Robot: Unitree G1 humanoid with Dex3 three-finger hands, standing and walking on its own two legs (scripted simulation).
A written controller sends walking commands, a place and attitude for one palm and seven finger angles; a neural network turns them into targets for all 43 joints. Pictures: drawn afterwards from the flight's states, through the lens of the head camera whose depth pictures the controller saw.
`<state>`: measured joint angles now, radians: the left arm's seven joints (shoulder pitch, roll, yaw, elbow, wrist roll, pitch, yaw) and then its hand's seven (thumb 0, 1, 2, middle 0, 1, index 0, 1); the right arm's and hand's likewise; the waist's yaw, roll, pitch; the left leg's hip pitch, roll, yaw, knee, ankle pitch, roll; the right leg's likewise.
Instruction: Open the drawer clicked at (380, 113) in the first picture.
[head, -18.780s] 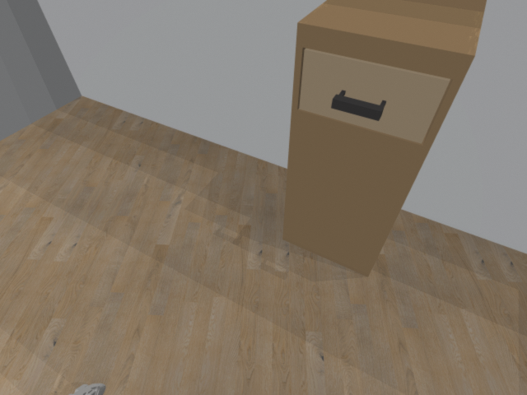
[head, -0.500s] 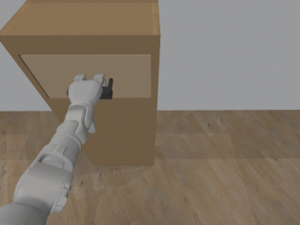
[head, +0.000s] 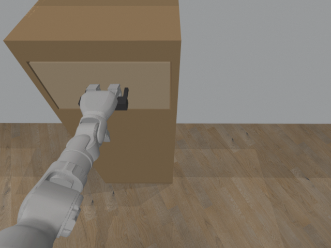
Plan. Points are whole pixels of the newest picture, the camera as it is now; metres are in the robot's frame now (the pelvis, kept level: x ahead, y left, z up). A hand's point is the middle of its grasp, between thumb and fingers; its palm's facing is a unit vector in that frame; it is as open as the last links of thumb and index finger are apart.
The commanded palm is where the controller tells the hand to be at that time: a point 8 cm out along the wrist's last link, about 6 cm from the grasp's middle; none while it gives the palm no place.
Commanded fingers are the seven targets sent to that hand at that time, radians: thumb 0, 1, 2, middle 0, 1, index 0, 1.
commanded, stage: close the thumb around the handle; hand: left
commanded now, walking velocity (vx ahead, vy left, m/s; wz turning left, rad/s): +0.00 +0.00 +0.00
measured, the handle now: (105, 97) +0.51 +0.16 +0.06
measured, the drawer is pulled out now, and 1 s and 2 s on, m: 0.00 0.02 0.13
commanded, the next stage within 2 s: pull the drawer open in 0.48 s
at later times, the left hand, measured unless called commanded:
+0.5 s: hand (106, 115) +0.46 +0.16 +0.03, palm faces -0.03 -0.01 -1.00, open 5.9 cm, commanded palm +0.44 +0.16 +0.09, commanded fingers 0.00 0.90 0.90 -0.40 -1.35 -0.40 -1.35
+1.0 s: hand (105, 120) +0.44 +0.16 +0.03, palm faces -0.01 -0.05 -1.00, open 5.9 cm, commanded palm +0.39 +0.16 +0.09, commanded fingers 0.00 0.90 0.90 -0.40 -1.35 -0.40 -1.35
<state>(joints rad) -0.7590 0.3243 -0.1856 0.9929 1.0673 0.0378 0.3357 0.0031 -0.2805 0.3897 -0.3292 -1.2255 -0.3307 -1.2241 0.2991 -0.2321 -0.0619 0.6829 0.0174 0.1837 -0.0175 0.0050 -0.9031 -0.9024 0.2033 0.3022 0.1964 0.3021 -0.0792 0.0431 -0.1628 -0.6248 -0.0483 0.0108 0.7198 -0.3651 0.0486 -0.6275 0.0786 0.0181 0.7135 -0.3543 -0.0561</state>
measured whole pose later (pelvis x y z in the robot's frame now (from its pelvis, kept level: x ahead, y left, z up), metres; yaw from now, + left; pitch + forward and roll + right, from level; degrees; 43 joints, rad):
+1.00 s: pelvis +0.02 +0.00 +0.01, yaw -2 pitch +15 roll +0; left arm -0.55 0.33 -0.16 0.74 1.06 0.05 0.31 0.02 0.67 0.77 -0.33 -1.35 -0.40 -1.35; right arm 0.29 -0.24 -0.06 0.65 0.03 0.21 -0.01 0.01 -0.90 -0.90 0.20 0.30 0.20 0.30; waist -0.05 0.05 -0.17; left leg -0.55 -0.04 0.04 0.67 -0.37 0.05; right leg -0.57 0.09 0.05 0.67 -0.36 -0.06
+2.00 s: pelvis +0.02 -0.01 +0.01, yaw -3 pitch +10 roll +1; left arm -0.02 0.33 -0.17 0.19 1.03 0.08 0.29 0.04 0.65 0.76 -0.32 -1.35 -0.41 -1.35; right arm 0.21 -0.25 -0.07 0.62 0.03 0.17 0.02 0.01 -0.91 -0.90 0.20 0.30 0.19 0.30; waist -0.01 0.05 -0.15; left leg -0.43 -0.04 0.06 0.61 -0.36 0.04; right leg -0.46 0.09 0.08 0.65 -0.35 -0.06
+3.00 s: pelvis +0.01 -0.02 +0.00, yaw -2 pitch +8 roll +2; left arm 0.57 0.37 -0.16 -0.28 1.04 0.00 0.36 0.04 0.64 0.76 -0.29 -1.35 -0.41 -1.35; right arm 0.11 -0.24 -0.02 0.55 -0.01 0.12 0.07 0.01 -0.91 -0.90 0.20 0.30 0.19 0.30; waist 0.07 0.06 -0.14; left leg -0.46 -0.04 0.06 0.74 -0.42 0.02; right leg -0.50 0.10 0.06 0.80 -0.42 -0.08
